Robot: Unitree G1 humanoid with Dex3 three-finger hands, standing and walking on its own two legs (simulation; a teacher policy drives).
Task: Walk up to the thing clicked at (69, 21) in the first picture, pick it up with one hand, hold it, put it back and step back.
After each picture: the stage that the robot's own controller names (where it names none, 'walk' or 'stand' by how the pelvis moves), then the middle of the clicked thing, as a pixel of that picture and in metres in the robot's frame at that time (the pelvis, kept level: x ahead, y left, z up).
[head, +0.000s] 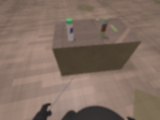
stand; (70, 30) +0.88 +0.28 +0.00
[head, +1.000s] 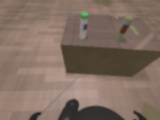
walk; (83, 26) +0.81 +0.15 +0.03
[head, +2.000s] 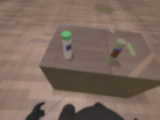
stand; (67, 46) +0.55 +0.21 +0.02
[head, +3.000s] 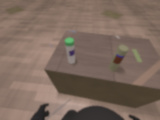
stand; (70, 52) +0.53 +0.21 +0.01
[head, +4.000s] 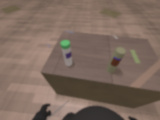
stand; (67, 54) +0.50 +0.22 +0.00
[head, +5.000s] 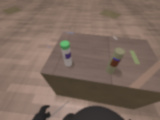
stand; (66, 54) +0.50 +0.22 +0.00
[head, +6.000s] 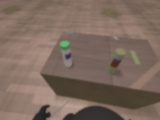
stand; (66, 55) +0.49 +0.22 +0.00
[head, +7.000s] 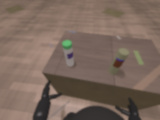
rise first; (68, 54) +0.50 +0.21 +0.00
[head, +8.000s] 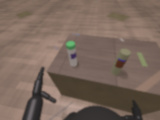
go down; (72, 55) +0.51 +0.20 +0.00
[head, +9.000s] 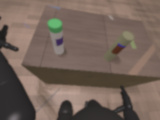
go down; (57, 39) +0.51 +0.19 +0.06
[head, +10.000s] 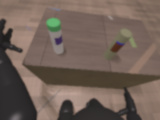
approach; (56, 39) +0.52 +0.20 +0.07
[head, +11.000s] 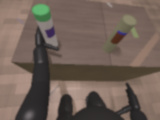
close; (48, 31) +0.53 +0.21 +0.10
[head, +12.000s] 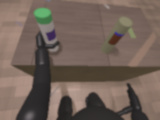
lift; (49, 34) +0.52 +0.20 +0.10
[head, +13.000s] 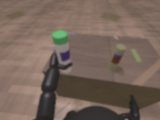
lift; (63, 54) +0.34 +0.17 +0.20
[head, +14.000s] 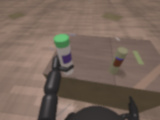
hold; (65, 57) +0.33 +0.16 +0.18
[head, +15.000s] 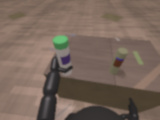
hold; (64, 58) +0.33 +0.17 +0.18
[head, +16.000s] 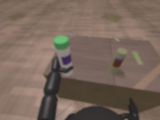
crouch; (65, 58) +0.33 +0.16 +0.17
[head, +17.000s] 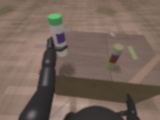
crouch; (59, 38) +0.46 +0.19 +0.21
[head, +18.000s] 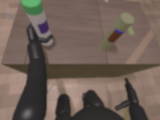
lower; (41, 26) +0.55 +0.21 +0.10
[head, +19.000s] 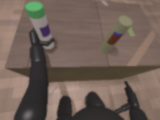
lower; (43, 30) +0.54 +0.21 +0.10
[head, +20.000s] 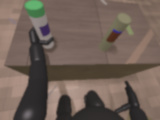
lower; (42, 29) +0.54 +0.21 +0.10
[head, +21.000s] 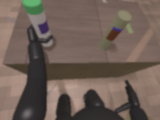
lower; (41, 27) +0.55 +0.21 +0.11
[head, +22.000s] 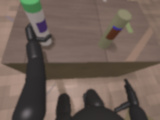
loosen; (39, 25) +0.55 +0.22 +0.11
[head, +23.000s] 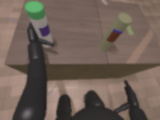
withdraw; (42, 29) +0.54 +0.21 +0.10
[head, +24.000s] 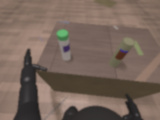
sink last; (64, 47) +0.50 +0.20 +0.06
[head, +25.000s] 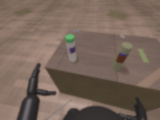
stand; (71, 49) +0.54 +0.21 +0.05
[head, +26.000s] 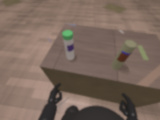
stand; (69, 46) +0.52 +0.20 +0.06
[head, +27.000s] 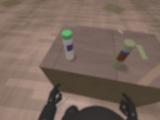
stand; (68, 46) +0.52 +0.20 +0.06
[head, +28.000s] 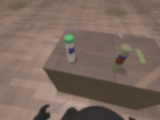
stand; (70, 49) +0.53 +0.20 +0.03
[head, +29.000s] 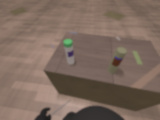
stand; (69, 53) +0.53 +0.21 +0.00
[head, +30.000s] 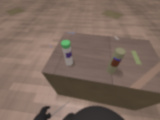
stand; (67, 54) +0.52 +0.22 +0.00
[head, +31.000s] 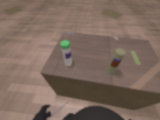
stand; (67, 54) +0.51 +0.22 +0.00
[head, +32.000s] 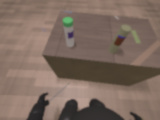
walk; (69, 34) +0.62 +0.20 +0.02
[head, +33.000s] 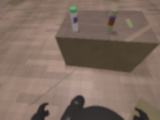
walk; (74, 20) +0.94 +0.27 +0.02
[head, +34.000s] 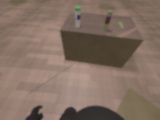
stand; (77, 17) +1.18 +0.22 +0.01
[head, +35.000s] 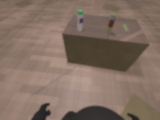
stand; (80, 21) +1.13 +0.20 +0.00
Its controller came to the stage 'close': yes
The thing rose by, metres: 0.20
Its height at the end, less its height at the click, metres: +0.00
